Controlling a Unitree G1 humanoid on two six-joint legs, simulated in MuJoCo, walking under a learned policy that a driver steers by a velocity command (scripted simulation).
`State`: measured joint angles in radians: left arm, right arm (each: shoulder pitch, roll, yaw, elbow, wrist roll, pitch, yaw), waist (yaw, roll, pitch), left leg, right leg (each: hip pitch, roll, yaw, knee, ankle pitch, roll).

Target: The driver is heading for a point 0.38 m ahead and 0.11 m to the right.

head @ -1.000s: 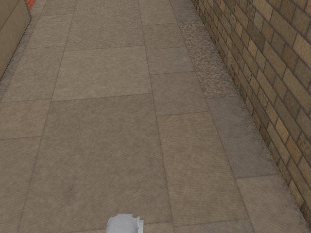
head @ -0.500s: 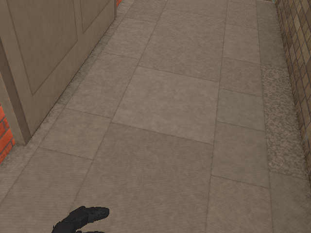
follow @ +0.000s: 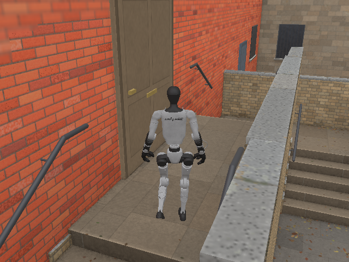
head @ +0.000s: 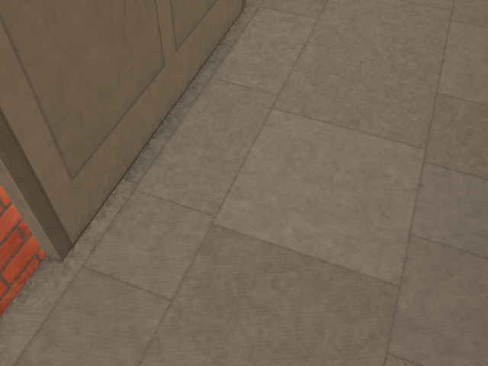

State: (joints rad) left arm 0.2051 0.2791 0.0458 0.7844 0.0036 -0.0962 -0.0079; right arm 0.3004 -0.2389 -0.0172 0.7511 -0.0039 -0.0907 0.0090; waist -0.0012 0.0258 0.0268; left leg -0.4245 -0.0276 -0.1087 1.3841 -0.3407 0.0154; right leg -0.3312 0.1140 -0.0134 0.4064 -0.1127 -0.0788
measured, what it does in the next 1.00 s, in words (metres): walks ahead, turning right: left foot, then right foot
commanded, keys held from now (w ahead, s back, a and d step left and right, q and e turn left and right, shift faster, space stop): e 0.40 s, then no key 0.60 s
